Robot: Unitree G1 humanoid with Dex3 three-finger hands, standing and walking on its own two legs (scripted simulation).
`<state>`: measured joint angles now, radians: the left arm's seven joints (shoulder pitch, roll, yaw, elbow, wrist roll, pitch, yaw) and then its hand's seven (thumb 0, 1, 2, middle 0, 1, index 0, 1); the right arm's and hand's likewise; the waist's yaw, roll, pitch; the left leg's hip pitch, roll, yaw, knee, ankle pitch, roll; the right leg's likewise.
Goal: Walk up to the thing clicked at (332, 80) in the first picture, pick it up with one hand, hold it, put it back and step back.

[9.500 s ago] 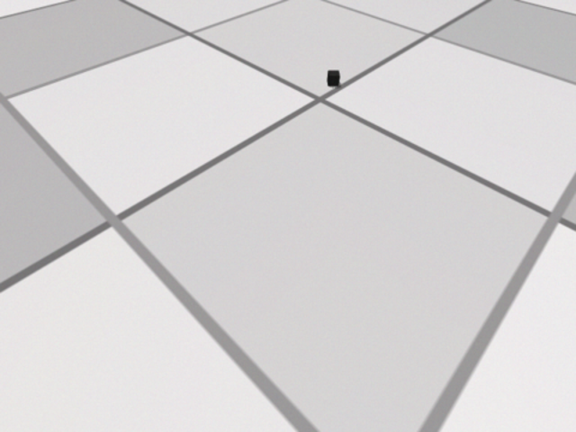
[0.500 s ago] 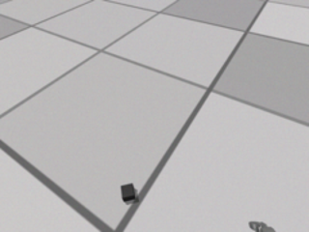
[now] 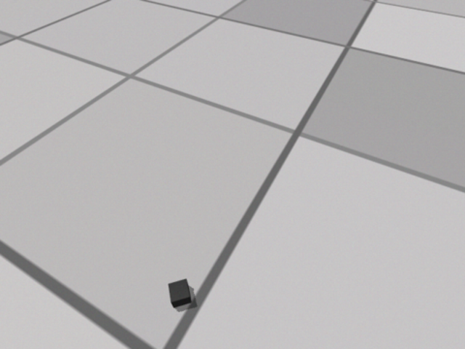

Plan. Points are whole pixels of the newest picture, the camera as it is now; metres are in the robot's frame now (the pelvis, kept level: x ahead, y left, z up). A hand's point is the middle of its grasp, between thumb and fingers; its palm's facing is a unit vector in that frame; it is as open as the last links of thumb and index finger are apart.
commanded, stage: walk up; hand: left
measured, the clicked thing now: (180, 293) +0.45 +0.21 -0.74
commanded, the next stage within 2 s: stand in 0.46 s
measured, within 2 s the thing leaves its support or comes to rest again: neither
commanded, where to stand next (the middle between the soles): +0.03 -0.01 m, yaw +0 degrees
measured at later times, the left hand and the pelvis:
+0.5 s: hand out of the picture +0.08 +0.25 -0.16, palm faces -0.02 -0.95 -0.32, open 7.4 cm; pelvis +0.01 +0.01 +0.00, yaw +0 degrees
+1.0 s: hand out of the picture +0.09 +0.26 -0.15, palm faces -0.03 -0.94 -0.34, open 7.4 cm; pelvis +0.01 +0.00 +0.00, yaw +0 degrees
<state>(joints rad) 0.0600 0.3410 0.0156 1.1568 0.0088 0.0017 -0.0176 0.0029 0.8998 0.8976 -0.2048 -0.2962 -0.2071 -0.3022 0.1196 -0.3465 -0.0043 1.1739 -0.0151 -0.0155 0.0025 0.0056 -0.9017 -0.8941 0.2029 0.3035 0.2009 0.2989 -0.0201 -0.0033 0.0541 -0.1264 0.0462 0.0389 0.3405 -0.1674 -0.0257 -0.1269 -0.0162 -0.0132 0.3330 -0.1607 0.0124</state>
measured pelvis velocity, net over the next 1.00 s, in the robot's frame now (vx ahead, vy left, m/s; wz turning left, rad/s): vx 0.01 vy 0.00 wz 0.00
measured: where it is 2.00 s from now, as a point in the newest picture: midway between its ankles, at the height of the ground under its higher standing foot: outside the picture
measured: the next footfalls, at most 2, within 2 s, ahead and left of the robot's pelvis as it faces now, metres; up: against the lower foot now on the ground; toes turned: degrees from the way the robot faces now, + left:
none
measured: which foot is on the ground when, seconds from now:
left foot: down 0.00-1.00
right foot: down 0.00-1.00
